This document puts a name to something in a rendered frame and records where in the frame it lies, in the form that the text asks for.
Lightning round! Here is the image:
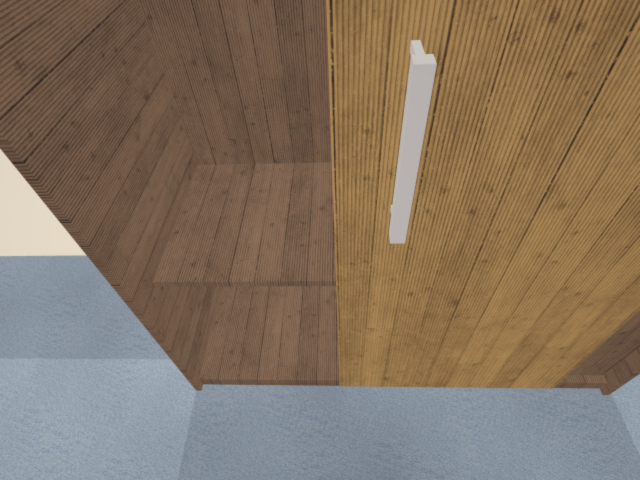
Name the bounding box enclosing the wardrobe door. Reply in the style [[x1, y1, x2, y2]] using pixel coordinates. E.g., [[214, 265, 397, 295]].
[[326, 0, 640, 389], [568, 310, 640, 375]]

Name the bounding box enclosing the handle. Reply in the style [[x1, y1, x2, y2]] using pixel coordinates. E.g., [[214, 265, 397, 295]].
[[389, 40, 437, 244]]

